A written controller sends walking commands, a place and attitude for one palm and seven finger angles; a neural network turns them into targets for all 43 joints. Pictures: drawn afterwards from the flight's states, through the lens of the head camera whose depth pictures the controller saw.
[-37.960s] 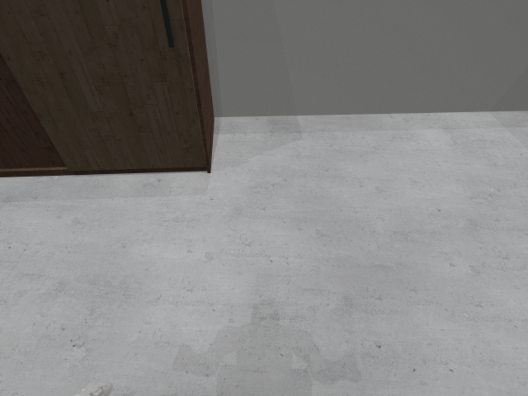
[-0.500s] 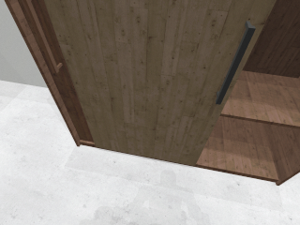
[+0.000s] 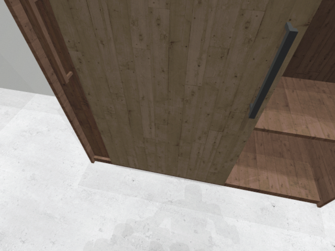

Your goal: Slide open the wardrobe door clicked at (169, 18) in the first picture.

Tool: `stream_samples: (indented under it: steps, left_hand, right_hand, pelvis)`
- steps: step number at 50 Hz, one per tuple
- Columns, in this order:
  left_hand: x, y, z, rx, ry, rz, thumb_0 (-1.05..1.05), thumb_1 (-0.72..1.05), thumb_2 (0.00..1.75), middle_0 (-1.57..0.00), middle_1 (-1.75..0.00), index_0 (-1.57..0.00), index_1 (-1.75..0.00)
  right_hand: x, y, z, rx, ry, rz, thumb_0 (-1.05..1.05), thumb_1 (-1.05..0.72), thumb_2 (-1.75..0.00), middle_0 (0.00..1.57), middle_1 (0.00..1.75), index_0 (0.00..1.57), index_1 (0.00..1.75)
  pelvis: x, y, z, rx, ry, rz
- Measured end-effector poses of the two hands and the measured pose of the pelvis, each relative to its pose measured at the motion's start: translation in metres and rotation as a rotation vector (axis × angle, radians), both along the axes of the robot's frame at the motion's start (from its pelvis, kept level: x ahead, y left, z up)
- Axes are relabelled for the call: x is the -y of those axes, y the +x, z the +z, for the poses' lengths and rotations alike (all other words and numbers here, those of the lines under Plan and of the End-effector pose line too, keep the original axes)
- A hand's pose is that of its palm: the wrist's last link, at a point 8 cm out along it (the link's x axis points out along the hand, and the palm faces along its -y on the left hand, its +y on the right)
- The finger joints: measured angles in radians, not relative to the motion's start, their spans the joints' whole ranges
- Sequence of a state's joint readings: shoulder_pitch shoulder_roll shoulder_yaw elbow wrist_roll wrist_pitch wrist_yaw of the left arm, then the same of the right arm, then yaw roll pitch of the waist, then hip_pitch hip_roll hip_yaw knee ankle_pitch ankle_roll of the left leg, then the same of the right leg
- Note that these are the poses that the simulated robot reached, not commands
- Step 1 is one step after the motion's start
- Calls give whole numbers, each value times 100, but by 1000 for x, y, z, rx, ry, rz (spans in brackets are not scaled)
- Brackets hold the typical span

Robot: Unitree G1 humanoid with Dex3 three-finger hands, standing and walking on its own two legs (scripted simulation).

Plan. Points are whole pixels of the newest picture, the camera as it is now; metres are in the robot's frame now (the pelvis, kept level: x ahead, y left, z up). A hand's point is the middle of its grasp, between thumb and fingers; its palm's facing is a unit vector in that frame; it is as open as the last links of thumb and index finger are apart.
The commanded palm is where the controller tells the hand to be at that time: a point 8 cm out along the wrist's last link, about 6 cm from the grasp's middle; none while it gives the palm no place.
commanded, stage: look to check the result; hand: right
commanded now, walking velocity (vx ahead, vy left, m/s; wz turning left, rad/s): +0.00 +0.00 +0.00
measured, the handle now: (267, 77) +0.60 -0.26 +0.10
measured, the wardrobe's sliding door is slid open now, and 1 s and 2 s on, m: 0.57 0.57 0.57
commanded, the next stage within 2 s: stand and wait in 0.36 s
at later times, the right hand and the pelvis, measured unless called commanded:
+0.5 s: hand out of the picture +0.09 -0.23 -0.16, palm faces -0.04 +0.95 -0.32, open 7.4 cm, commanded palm none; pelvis +0.01 +0.01 +0.00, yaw +0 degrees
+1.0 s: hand out of the picture +0.09 -0.23 -0.16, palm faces -0.05 +0.94 -0.33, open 7.4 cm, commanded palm none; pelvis +0.01 +0.02 +0.00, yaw +1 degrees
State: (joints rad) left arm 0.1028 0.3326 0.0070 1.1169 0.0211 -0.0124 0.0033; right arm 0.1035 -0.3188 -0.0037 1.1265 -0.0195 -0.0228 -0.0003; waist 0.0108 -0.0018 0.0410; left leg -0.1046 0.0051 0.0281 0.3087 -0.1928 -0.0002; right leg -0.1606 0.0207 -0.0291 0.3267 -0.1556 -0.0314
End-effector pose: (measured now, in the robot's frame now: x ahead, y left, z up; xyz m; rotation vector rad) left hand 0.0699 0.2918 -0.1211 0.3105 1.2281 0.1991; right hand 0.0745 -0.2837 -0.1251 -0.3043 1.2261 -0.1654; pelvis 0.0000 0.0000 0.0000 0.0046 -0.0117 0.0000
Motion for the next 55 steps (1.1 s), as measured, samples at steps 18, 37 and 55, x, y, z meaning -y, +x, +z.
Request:
stream_samples:
  steps: [18,37,55]
  left_hand:
    - [-4,21,0,20,-12,-12,0,90,90,-20,-30,-20,-29]
    - [-15,12,1,1,0,7,0,90,90,-20,-30,-20,-29]
    - [-18,6,-1,-11,-6,15,0,90,90,-20,-30,-20,-29]
  right_hand:
    - [-1,5,5,-8,-19,-9,1,-91,-90,20,30,20,30]
    - [-12,17,4,4,-6,9,1,-91,-90,20,30,20,30]
    - [-13,15,5,-1,-17,12,1,-91,-90,20,30,20,30]
  pelvis:
    - [-7,12,1,4,-4,3]
    - [-13,14,2,6,-5,10]
    - [-17,13,2,8,-5,14]
